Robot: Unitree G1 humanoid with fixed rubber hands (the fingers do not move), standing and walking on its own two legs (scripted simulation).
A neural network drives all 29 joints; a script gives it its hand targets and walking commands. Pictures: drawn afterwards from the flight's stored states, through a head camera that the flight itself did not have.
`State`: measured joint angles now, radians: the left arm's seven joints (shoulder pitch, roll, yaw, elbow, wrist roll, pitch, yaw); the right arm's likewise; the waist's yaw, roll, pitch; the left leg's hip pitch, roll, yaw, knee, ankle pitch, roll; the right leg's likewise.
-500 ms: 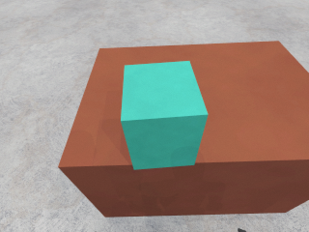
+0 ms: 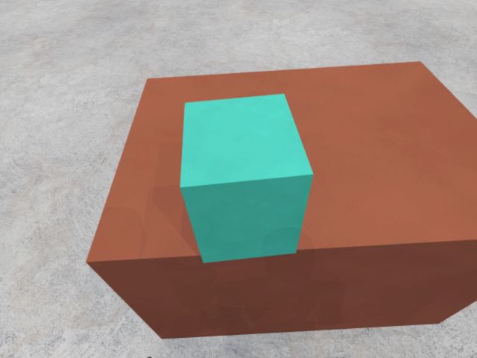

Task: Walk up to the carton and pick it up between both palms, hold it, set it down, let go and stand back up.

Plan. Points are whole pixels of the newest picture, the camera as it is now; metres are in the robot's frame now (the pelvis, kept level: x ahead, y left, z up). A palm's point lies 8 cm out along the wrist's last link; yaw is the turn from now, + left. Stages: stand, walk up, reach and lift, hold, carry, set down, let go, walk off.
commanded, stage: walk up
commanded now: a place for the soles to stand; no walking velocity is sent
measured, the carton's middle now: (242, 180) +0.45 +0.02 +0.03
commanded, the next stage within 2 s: reach and lift in 0.08 s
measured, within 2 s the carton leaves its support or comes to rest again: neither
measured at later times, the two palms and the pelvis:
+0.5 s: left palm (148, 352) +0.16 +0.18 -0.07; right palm (395, 348) +0.17 -0.23 -0.07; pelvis +0.00 -0.05 +0.01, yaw +2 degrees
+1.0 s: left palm (137, 343) +0.17 +0.19 -0.03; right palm (398, 330) +0.19 -0.23 -0.03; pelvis +0.03 -0.06 +0.02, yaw +2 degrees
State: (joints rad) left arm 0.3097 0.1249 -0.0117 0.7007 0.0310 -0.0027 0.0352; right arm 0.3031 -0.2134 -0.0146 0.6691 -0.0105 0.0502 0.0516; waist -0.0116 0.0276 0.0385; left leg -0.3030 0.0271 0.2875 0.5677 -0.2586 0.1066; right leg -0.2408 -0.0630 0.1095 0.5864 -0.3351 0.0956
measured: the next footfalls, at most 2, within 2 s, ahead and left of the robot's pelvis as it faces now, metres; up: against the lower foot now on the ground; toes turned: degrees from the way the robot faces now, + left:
none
